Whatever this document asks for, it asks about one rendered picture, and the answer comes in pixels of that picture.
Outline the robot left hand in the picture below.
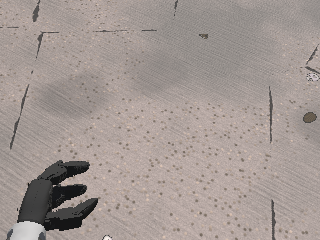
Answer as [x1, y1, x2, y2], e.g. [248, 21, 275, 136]
[17, 160, 98, 232]

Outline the left robot forearm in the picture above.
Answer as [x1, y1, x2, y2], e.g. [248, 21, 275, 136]
[6, 221, 47, 240]

